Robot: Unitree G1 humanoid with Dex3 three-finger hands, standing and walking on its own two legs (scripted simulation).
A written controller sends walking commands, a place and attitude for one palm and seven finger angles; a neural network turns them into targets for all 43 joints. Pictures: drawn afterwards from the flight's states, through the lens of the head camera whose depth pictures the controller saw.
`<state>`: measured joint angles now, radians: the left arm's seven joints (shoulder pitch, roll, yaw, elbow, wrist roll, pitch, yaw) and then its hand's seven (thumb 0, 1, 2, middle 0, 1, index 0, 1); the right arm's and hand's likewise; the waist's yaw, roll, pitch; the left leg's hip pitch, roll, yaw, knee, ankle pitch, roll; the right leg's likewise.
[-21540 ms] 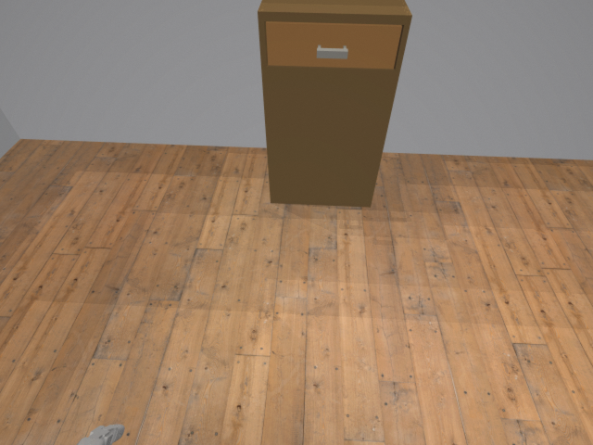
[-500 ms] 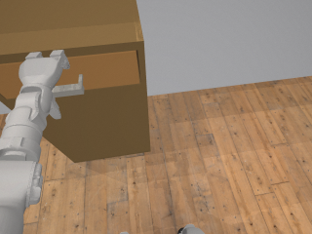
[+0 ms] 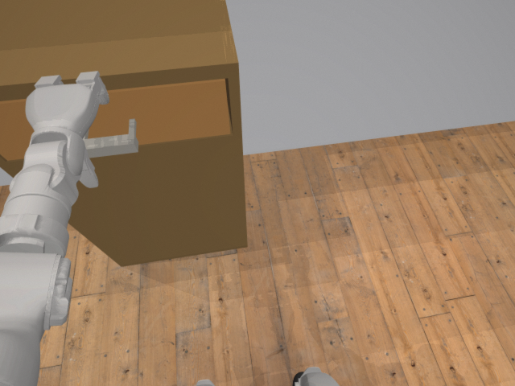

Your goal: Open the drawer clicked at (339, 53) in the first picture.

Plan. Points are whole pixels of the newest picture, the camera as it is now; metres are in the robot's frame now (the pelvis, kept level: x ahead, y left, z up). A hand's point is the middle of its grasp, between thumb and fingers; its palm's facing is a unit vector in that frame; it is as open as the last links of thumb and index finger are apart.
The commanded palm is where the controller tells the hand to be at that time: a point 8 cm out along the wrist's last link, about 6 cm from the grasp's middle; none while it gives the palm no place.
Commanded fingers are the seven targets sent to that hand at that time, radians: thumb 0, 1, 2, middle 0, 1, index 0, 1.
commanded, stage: re-aim the fingers above the handle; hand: left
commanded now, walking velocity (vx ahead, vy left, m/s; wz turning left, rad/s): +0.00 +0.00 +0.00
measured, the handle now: (107, 136) +0.54 +0.25 +0.01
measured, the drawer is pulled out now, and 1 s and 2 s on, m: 0.00 0.00 0.00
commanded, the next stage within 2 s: lower the fingers behind the handle in 0.92 s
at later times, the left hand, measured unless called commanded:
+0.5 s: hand (77, 138) +0.49 +0.27 +0.07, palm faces -0.04 +0.03 -1.00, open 13.8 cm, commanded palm +0.47 +0.26 +0.13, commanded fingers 0.00 -0.50 0.30 -0.30 -1.20 -0.30 -1.20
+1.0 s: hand (81, 143) +0.49 +0.26 +0.07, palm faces -0.10 +0.03 -0.99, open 13.8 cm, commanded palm +0.47 +0.25 +0.13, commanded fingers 0.00 -0.50 0.30 -0.30 -1.20 -0.30 -1.20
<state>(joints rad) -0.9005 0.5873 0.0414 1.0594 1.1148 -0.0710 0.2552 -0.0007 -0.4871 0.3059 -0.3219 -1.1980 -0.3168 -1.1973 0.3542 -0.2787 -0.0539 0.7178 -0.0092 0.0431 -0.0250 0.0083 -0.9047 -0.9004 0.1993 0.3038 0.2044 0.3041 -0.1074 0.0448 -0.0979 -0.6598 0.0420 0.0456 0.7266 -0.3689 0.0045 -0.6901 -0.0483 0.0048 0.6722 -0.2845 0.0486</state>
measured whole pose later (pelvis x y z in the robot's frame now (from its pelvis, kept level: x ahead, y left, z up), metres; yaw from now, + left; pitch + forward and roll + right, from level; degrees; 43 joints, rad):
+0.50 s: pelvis +0.01 +0.00 +0.00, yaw +0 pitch +17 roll -1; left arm -0.85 0.58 0.04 1.04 1.10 -0.03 0.23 0.00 -0.49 0.31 -0.33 -1.20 -0.32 -1.20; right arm 0.34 -0.28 -0.06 0.71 0.00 0.06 -0.02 0.01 -0.91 -0.90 0.20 0.30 0.20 0.30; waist -0.09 0.06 -0.10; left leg -0.63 0.05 0.04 0.71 -0.37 0.00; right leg -0.66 -0.04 0.00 0.66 -0.29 0.04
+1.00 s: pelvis +0.01 -0.01 +0.00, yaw +0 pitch +17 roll -1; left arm -0.87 0.58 -0.01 1.06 1.08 -0.04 0.18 0.00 -0.49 0.31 -0.32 -1.20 -0.32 -1.20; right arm 0.36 -0.28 -0.06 0.72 0.00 0.06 -0.04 0.01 -0.91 -0.90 0.20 0.30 0.20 0.30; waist -0.09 0.05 -0.09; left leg -0.62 0.05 0.04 0.70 -0.36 0.00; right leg -0.65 -0.04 0.00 0.65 -0.29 0.04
